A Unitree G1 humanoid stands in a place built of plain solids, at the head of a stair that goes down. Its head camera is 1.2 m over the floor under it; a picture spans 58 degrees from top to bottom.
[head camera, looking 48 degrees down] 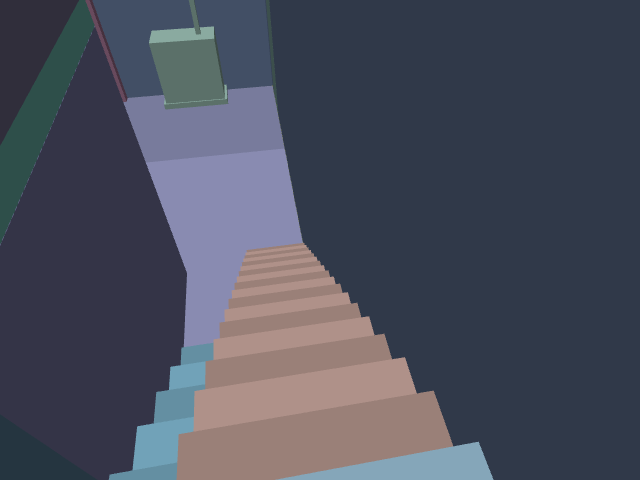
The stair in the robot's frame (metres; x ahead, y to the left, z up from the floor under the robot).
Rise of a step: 0.21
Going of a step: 0.23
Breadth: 0.84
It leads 10 degrees to the left of straight ahead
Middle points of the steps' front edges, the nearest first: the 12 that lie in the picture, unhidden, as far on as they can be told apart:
0.52 0.03 -0.20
0.75 0.07 -0.41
0.97 0.11 -0.61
1.19 0.14 -0.82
1.42 0.18 -1.02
1.64 0.22 -1.23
1.86 0.26 -1.43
2.09 0.30 -1.64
2.31 0.33 -1.84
2.54 0.37 -2.05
2.76 0.41 -2.25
2.98 0.45 -2.46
